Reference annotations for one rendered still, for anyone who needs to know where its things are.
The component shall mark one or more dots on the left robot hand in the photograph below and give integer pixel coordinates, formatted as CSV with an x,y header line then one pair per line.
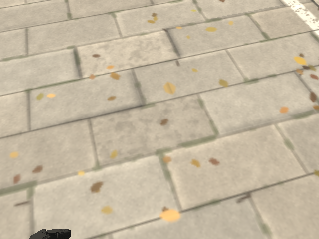
x,y
52,234

